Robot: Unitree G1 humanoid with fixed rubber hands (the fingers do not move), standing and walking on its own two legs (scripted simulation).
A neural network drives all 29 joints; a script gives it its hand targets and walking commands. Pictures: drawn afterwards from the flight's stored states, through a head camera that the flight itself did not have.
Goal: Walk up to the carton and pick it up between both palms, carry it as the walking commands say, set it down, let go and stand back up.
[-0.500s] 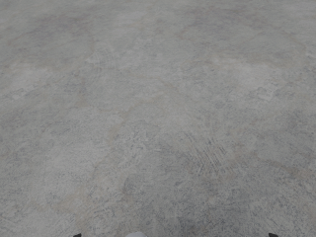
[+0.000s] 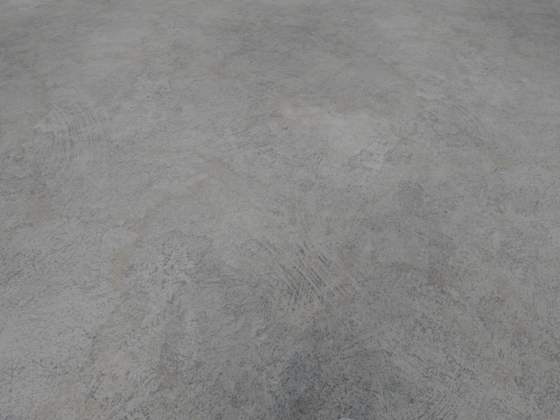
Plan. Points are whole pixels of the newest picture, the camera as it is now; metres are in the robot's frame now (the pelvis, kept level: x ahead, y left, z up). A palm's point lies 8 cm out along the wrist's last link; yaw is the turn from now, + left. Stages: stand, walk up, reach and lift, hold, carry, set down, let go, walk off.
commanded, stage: walk up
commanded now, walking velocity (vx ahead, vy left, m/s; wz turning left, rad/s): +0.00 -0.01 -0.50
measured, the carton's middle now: out of the picture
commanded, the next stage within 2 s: none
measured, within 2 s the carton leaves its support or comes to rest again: neither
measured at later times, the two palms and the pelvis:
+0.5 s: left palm out of the picture +0.15 +0.20 -0.11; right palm out of the picture +0.05 -0.33 -0.12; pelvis +0.00 -0.05 +0.00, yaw -15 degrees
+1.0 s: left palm (240, 354) +0.25 +0.09 -0.11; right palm out of the picture -0.12 -0.32 -0.14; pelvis -0.01 -0.06 -0.01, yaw -31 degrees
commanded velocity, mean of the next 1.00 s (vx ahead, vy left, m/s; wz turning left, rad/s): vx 0.00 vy -0.01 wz -0.50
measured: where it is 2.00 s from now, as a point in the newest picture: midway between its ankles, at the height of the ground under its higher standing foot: outside the picture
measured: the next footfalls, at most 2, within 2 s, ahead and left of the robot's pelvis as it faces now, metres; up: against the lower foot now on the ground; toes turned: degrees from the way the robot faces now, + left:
right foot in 0.20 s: +0.03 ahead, -0.16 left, +0.00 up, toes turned -12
left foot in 0.60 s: +0.09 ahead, +0.07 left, +0.00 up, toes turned -13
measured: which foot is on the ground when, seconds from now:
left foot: down 0.00-0.20, up 0.22-0.58, down 0.60-1.00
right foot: up 0.00-0.18, down 0.20-0.60, up 0.62-0.98, down 1.00-1.00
